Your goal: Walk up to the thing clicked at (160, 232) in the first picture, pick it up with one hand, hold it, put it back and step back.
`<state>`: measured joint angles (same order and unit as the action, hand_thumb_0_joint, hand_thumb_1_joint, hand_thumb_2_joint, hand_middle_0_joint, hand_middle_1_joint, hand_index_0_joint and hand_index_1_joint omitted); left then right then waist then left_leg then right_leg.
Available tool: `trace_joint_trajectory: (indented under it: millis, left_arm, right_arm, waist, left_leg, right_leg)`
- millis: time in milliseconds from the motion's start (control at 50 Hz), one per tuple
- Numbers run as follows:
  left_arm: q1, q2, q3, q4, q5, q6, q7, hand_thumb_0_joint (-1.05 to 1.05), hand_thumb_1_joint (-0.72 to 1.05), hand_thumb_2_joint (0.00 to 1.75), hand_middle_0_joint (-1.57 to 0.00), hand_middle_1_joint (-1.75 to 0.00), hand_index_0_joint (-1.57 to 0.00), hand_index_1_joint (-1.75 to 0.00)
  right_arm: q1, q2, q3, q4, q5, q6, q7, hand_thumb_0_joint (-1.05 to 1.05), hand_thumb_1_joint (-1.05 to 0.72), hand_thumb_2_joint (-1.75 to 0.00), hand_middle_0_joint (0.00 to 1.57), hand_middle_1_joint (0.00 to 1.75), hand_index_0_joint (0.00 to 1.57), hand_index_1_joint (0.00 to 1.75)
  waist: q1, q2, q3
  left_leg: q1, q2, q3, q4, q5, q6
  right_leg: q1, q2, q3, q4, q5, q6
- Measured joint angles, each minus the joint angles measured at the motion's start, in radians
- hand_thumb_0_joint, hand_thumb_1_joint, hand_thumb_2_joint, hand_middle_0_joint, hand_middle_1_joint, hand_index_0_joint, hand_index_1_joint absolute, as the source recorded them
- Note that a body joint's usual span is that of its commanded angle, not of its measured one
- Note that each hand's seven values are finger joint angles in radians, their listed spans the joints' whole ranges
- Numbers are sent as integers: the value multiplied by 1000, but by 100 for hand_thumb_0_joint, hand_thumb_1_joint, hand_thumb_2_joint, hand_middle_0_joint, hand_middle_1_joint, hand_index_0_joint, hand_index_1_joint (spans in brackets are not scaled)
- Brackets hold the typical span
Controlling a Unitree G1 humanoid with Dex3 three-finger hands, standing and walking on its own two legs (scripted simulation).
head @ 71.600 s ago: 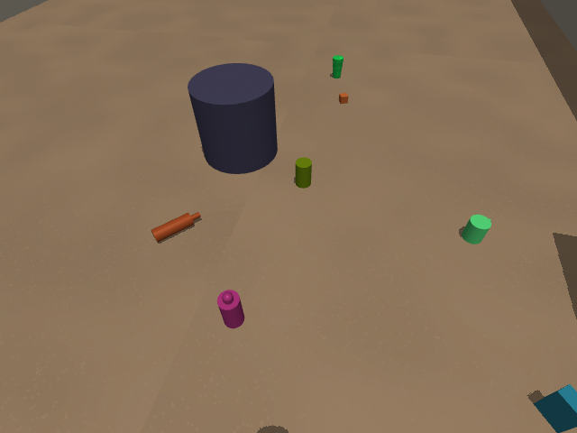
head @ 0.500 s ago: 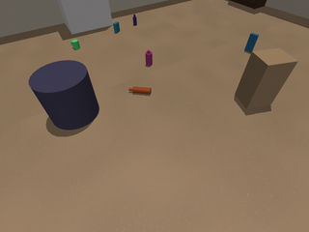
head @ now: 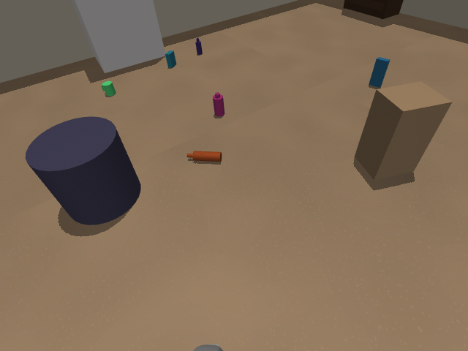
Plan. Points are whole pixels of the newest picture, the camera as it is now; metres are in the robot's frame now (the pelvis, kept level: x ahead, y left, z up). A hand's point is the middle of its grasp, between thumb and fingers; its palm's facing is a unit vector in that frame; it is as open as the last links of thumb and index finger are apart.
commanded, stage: walk up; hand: left
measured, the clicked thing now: (204, 156) +1.41 +0.35 -0.74
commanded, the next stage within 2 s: none
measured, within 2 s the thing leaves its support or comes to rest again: neither
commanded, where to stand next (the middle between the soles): +0.98 -0.02 m, yaw +0 degrees
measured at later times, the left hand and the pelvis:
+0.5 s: hand (130, 272) +0.32 +0.30 -0.14, palm faces -0.11 -0.93 -0.34, open 7.3 cm; pelvis +0.23 +0.03 +0.00, yaw -2 degrees
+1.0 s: hand (160, 211) +0.50 +0.27 -0.14, palm faces -0.01 -0.93 -0.37, open 7.4 cm; pelvis +0.46 -0.01 -0.01, yaw +0 degrees
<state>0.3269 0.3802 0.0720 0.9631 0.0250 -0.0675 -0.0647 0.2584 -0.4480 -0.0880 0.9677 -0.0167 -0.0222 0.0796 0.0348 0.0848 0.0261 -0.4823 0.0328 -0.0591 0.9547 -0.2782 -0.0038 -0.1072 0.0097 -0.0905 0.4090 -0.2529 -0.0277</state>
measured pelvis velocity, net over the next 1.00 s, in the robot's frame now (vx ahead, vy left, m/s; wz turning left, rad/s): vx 0.46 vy -0.01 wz -0.01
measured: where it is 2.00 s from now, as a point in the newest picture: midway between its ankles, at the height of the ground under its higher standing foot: (260, 235)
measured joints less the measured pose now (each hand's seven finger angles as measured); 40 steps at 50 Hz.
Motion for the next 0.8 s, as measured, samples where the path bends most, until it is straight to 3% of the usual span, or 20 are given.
trace_joint_trajectory:
  millis: [80, 180, 220, 240, 280, 340, 460, 580, 620, 660, 720, 800]
  left_arm:
    - [7, 6, 3, -17, 3, -6, 1, 1, 90, 90, -21, -30, -21, -30]
    - [0, 31, 0, -44, 1, -3, -2, 1, 90, 90, -21, -30, -21, -30]
    - [-6, 44, -2, -48, -3, 7, 4, 1, 90, 90, -21, -30, -21, -30]
    - [-13, 41, -2, -46, -10, 16, 10, 1, 91, 90, -21, -30, -21, -30]
    - [-28, 39, -14, -40, -16, 28, 17, 1, 91, 90, -21, -30, -20, -30]
    - [-43, 49, -23, -45, -25, 23, 14, 1, 91, 90, -21, -30, -20, -30]
    - [-67, 55, -16, -66, -12, 23, -19, 0, 91, 90, -20, -30, -20, -30]
    - [-96, 51, -7, -62, -3, 24, -38, 1, 91, 90, -20, -30, -20, -30]
    - [-98, 54, -1, -67, -2, 12, -36, 1, 91, 90, -20, -30, -20, -30]
    - [-114, 39, 6, -75, -1, -4, -23, 0, 91, 90, -20, -30, -20, -30]
    - [-110, 15, -8, -100, -18, -17, -9, 0, 91, 90, -20, -30, -20, -30]
    - [-73, -9, -24, -107, -23, -18, 2, 0, 91, 90, -21, -30, -21, -30]
  right_arm:
    - [-1, 20, 8, -21, -10, 1, 15, 1, -90, -90, 20, 30, 20, 30]
    - [-5, 31, 10, -34, -21, -7, 16, 1, -90, -90, 20, 30, 21, 30]
    - [-22, 42, 6, -43, -27, -25, 6, 1, -90, -90, 20, 30, 21, 30]
    - [-28, 45, 5, -58, -29, -37, -1, 1, -90, -90, 20, 30, 21, 30]
    - [-26, 56, 6, -85, -11, -53, -10, 1, -90, -90, 20, 30, 21, 30]
    - [-4, 70, 22, -108, 5, -58, -21, 1, -90, -90, 20, 30, 21, 30]
    - [52, 54, 34, -117, 3, -64, -23, 1, -90, -90, 20, 30, 21, 30]
    - [103, 19, 27, -110, 6, -53, -23, 1, -90, -90, 20, 30, 21, 30]
    - [121, 11, 26, -107, 7, -44, -27, 1, -90, -90, 20, 30, 21, 30]
    - [114, 8, 25, -89, 10, -29, -37, 1, -90, -90, 20, 30, 21, 30]
    - [84, 11, 36, -68, 15, -12, -43, 1, -90, -90, 20, 30, 21, 30]
    - [51, 10, 39, -78, 17, -19, -32, 1, -90, -90, 20, 30, 21, 30]
  waist:
    - [2, -27, 14]
    - [0, -62, 31]
    - [-2, -113, 52]
    - [-10, -123, 60]
    - [-32, -125, 65]
    - [-43, -142, 56]
    - [-54, -137, 44]
    - [-75, -93, 38]
    - [-75, -77, 31]
    - [-66, -38, 43]
    - [-41, -30, 51]
    - [-25, -10, 42]
  left_leg:
    - [-26, 33, 20, -154, 40, -10]
    - [43, 71, 85, -364, 82, 10]
    - [73, 37, 123, -356, 141, 15]
    - [76, 30, 134, -326, 110, 17]
    - [103, 28, 138, -320, 67, 24]
    - [186, 23, 161, -387, 51, 27]
    - [325, 12, 194, -499, 18, 24]
    - [414, 25, 197, -483, -85, -16]
    - [421, 44, 191, -408, -159, -25]
    - [356, 76, 140, -194, -200, 7]
    - [208, 18, 71, 116, -184, 32]
    - [63, 23, 56, 124, -78, 31]
  right_leg:
    - [61, 3, -9, -39, -32, 3]
    - [112, -11, -22, 27, -148, 36]
    - [73, -65, -2, 192, -225, 20]
    - [16, -64, 39, 337, -230, 8]
    - [-107, -14, 113, 600, -227, -11]
    - [-251, -10, 137, 723, -150, -14]
    - [-387, -88, 102, 475, -40, 28]
    - [-358, -103, 63, 211, 102, 11]
    - [-309, -83, 45, 166, 120, 4]
    - [-300, -54, 19, 233, 63, 3]
    - [-251, -55, 21, 234, 14, -5]
    - [-154, -40, 13, 130, 17, -8]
